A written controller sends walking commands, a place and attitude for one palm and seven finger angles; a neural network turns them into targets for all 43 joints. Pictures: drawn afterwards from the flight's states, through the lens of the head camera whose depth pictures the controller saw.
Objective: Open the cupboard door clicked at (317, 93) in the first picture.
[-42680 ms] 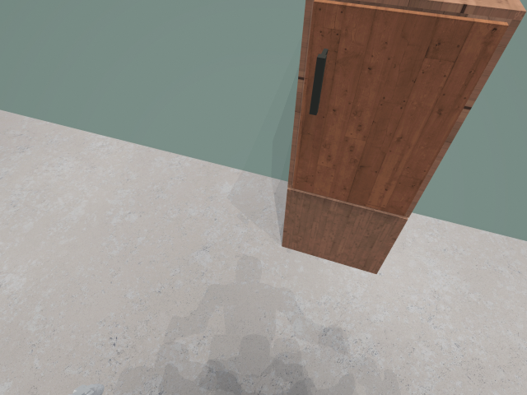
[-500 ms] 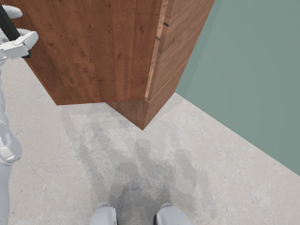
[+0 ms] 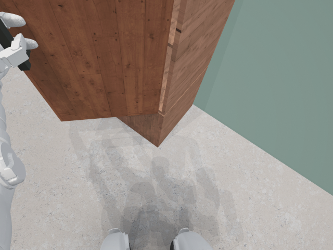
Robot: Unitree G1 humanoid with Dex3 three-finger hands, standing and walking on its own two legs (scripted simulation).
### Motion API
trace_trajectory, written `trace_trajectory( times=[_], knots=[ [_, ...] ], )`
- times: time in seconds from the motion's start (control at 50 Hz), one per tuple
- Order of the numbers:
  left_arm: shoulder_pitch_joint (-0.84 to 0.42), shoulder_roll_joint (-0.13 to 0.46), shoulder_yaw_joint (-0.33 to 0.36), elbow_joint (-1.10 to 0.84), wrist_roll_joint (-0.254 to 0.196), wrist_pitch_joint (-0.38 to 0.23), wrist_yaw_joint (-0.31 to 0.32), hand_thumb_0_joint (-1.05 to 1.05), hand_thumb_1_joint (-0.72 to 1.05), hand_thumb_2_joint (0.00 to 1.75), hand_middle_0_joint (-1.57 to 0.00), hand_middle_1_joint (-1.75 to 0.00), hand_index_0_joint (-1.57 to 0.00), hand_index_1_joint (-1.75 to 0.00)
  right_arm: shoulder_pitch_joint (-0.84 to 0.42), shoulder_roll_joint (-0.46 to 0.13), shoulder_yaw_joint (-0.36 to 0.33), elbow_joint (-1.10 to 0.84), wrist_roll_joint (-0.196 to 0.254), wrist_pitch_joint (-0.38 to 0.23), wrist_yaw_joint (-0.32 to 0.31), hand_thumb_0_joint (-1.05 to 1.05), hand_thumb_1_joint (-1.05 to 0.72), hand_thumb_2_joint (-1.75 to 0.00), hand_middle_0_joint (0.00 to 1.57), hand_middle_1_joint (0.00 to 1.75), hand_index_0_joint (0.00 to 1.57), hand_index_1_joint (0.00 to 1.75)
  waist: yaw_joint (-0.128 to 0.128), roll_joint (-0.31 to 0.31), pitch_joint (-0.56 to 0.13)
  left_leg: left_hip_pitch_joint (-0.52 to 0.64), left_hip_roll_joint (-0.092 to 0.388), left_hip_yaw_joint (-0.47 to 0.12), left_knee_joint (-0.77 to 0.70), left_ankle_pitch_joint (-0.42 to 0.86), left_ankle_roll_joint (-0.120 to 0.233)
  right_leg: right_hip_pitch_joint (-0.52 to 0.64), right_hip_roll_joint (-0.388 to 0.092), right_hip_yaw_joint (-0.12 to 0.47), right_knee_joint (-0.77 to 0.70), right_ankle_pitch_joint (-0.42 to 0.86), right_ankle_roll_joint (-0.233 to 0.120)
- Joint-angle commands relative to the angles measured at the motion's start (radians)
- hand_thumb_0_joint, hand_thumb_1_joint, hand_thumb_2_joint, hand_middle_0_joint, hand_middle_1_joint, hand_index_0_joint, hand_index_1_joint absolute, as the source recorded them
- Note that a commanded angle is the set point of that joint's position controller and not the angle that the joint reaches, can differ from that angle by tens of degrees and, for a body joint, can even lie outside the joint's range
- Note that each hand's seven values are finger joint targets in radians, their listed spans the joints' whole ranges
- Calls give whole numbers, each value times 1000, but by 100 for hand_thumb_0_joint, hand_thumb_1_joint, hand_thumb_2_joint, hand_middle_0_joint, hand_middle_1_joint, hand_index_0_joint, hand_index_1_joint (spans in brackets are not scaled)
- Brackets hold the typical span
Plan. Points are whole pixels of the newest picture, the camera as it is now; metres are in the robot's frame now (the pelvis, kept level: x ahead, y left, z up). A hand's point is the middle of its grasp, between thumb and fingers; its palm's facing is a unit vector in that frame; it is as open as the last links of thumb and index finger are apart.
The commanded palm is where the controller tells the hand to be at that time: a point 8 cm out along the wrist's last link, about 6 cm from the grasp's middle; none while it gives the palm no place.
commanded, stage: pull the door open along its arc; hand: left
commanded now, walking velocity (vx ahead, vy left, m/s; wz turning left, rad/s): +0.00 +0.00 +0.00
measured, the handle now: (8, 34) +0.57 +0.27 +0.13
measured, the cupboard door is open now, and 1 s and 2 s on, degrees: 45 59 92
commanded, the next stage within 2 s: open thumb and fingers to let go in 1.72 s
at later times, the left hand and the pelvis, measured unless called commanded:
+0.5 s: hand (31, 91) +0.43 +0.21 +0.12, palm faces +0.29 -0.95 +0.09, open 5.6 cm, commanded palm +0.40 +0.25 +0.12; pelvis +0.01 +0.00 +0.02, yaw +2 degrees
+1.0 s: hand (35, 78) +0.46 +0.21 +0.12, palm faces +0.50 -0.87 +0.01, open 5.4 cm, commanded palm +0.41 +0.24 +0.12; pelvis -0.02 -0.03 +0.01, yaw +3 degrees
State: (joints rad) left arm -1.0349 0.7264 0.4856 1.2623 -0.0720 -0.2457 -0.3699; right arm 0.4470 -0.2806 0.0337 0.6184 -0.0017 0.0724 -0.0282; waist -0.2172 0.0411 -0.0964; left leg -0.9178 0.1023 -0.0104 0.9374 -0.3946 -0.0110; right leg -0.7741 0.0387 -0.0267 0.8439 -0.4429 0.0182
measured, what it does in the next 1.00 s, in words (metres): stands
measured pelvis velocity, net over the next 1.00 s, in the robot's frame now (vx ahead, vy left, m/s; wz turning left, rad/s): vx -0.02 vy -0.03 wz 0.05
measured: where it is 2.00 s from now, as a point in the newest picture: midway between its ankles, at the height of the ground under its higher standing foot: outside the picture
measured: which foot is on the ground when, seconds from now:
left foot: down 0.00-1.00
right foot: down 0.00-1.00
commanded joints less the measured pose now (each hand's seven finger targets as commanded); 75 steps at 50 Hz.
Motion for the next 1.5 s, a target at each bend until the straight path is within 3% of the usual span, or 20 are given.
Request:
trace_trajectory(
  times=[0.0,0.12,0.28,0.3,0.32,0.36,0.38,0.46,0.5,0.56,0.6,0.72,0.9,0.94,1.0,1.12,1.2,1.3,1.34,1.48],
  knots=[
    [-287,272,50,-260,-50,-74,-13,0,90,90,-40,-135,-40,-135,179,-189,-71,-54,2,-3,-5,0,-90,-90,20,30,20,30,54,145,-505,520,-64,-15,-53,493,46,132,45,-22,-80,489,-21],
    [-58,200,56,-409,-105,-56,-21,0,90,90,-40,-135,-40,-135,114,-180,-85,-105,18,5,7,0,-90,-90,20,30,20,30,112,110,-498,529,-70,8,-87,512,45,218,43,-24,-87,553,-21],
    [335,3,3,-754,-194,-21,9,0,90,90,-40,-135,-40,-135,-5,-144,-94,-187,43,-21,25,0,-90,-90,20,30,20,30,179,63,-432,579,-78,26,-143,570,42,322,36,-31,-107,618,-22],
    [338,15,83,-815,-221,-17,90,0,90,90,-40,-135,-40,-135,-21,-127,-90,-190,39,-32,22,0,-90,-90,20,30,20,30,221,51,-413,549,-81,28,-145,592,42,345,35,-34,-112,626,-22],
    [319,-56,21,-815,-210,-3,133,0,90,90,-40,-135,-40,-135,-36,-124,-86,-183,42,-40,24,0,-90,-90,20,30,20,30,183,50,-363,549,-82,27,-159,555,36,323,35,-38,-115,612,-17],
    [252,-102,30,-841,-191,18,251,0,90,90,-40,-135,-40,-135,-47,-115,-88,-162,34,-53,21,0,-90,-90,20,30,20,30,186,0,-329,521,-84,24,-169,480,29,301,32,-43,-123,548,-14],
    [224,-153,-1,-835,-166,32,316,0,90,90,-40,-135,-40,-135,-59,-107,-86,-148,29,-59,20,0,-90,-90,20,30,20,30,173,24,-303,525,-86,27,-172,446,25,281,29,-41,-128,515,-14],
    [2,-232,-55,-793,-26,46,568,0,90,90,-40,-135,-40,-135,-64,-91,-82,-78,-9,-74,16,0,-90,-90,20,30,20,30,130,7,-303,522,-87,10,-154,392,23,238,11,-30,-124,455,-15],
    [-82,-258,-72,-748,30,29,658,0,90,90,-40,-135,-40,-135,-63,-84,-84,-53,-26,-75,12,0,-90,-90,20,30,20,30,116,-3,-317,509,-89,6,-145,347,24,228,6,-21,-131,415,-17],
    [-149,-297,-114,-651,84,-11,719,0,90,90,-40,-135,-40,-135,-75,-76,-83,-31,-40,-80,12,0,-90,-90,20,30,20,30,104,19,-339,503,-91,5,-142,295,21,204,-1,-17,-133,366,-20],
    [-197,-284,-123,-604,99,-51,715,0,90,90,-40,-135,-40,-135,-63,-81,-86,-17,-47,-82,9,0,-90,-90,20,30,20,30,85,-25,-354,490,-92,1,-135,268,27,205,0,-9,-139,354,-16],
    [-293,-226,-110,-472,84,-146,656,0,90,90,-40,-135,-40,-135,-50,-84,-83,6,-43,-87,2,0,-90,-90,20,30,20,30,82,-5,-358,447,-96,6,-140,206,32,212,-3,11,-148,326,-13],
    [-328,-122,-45,-370,66,-182,629,0,90,90,-40,-135,-40,-135,24,-107,-90,42,-42,-78,-3,0,-90,-90,20,30,20,30,72,-19,-356,393,-96,9,-156,160,44,226,2,21,-170,280,-5],
    [-307,-116,-42,-385,65,-189,624,0,90,90,-40,-135,-40,-135,32,-110,-93,39,-40,-77,1,0,-90,-90,20,30,20,30,85,20,-376,408,-95,13,-164,169,42,234,2,18,-169,278,-8],
    [-245,-117,-27,-385,60,-196,619,0,90,90,-40,-135,-40,-135,50,-113,-98,37,-42,-71,7,0,-90,-90,20,30,20,30,99,7,-390,418,-95,16,-168,188,44,253,9,12,-169,291,-11],
    [-80,-171,-39,-491,41,-189,618,0,90,90,-40,-135,-40,-135,34,-110,-107,12,-34,-61,16,0,-90,-90,20,30,20,30,134,44,-388,478,-88,28,-188,269,37,280,16,-5,-167,355,-20],
    [81,-234,-52,-619,16,-156,626,0,90,90,-40,-135,-40,-135,-1,-107,-112,-22,-29,-60,23,0,-90,-90,20,30,20,30,163,22,-381,514,-88,36,-203,315,36,317,21,-15,-174,396,-24],
    [367,-365,-130,-858,-13,-103,633,0,90,90,-40,-135,-40,-135,-74,-88,-110,-79,-14,-75,35,0,-90,-90,20,30,20,30,207,26,-362,571,-83,49,-227,416,28,377,22,-31,-171,492,-31],
    [486,-432,-178,-998,-32,-79,639,0,90,90,-40,-135,-40,-135,-115,-75,-108,-107,-8,-84,40,0,-90,-90,20,30,20,30,220,-10,-358,595,-79,56,-241,456,27,414,18,-37,-172,534,-28],
    [875,-587,-314,-1370,-26,52,706,0,90,90,-40,-135,-40,-135,-277,-32,-80,-192,-7,-78,40,0,-90,-90,20,30,20,30,265,-52,-237,627,-80,60,-291,440,16,486,-4,-49,-200,531,-31]
  ],
)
